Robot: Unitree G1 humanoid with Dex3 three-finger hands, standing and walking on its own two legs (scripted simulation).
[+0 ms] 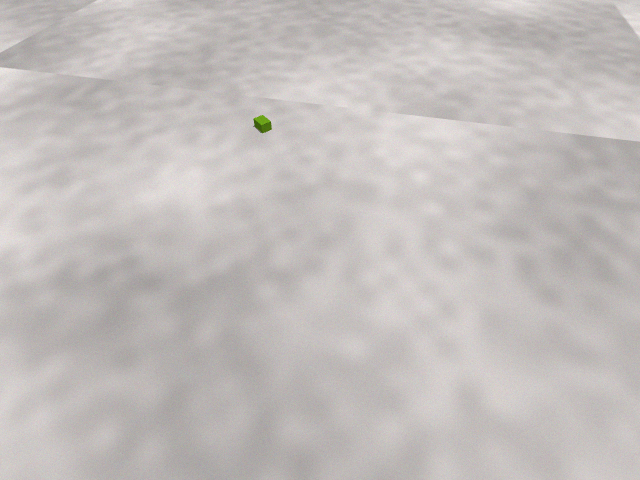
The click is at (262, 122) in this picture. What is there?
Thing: small box
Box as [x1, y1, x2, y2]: [253, 115, 271, 132]
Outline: 253,118 255,126 260,131 264,132 271,129 270,121 263,115
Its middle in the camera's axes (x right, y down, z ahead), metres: -0.34 -0.66 +2.23
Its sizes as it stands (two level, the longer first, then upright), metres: 0.090 0.063 0.054
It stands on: the floor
